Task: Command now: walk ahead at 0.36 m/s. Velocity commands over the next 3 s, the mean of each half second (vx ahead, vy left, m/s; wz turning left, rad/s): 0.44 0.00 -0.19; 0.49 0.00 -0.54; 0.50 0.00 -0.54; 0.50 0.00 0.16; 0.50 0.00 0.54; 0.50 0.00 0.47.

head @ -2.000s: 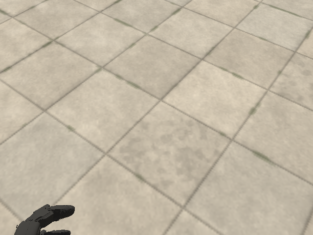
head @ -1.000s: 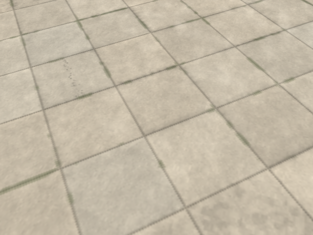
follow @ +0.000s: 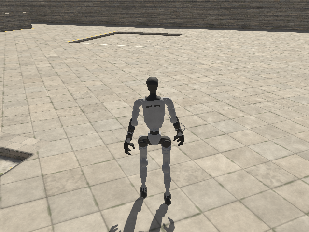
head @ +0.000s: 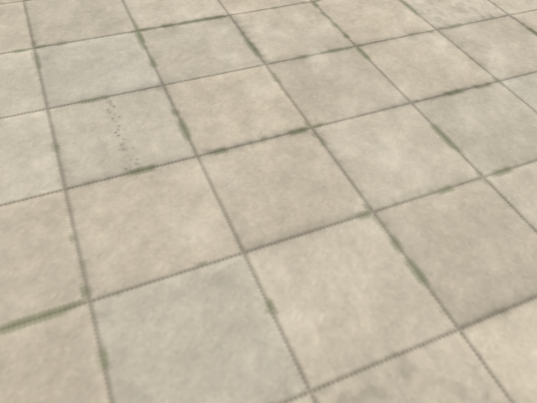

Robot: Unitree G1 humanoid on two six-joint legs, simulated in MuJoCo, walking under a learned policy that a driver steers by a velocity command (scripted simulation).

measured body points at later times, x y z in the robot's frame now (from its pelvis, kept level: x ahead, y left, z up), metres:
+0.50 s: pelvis +0.24 +0.00 -0.02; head +0.27 +0.00 +0.43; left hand +0.48 +0.20 -0.12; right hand +0.14 -0.25 -0.16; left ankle +0.04 +0.12 -0.74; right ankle +0.39 -0.11 -0.73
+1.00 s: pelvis +0.55 -0.04 -0.01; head +0.57 -0.05 +0.44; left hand +0.68 +0.23 -0.13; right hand +0.67 -0.35 -0.09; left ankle +0.71 +0.02 -0.74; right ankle +0.39 -0.10 -0.74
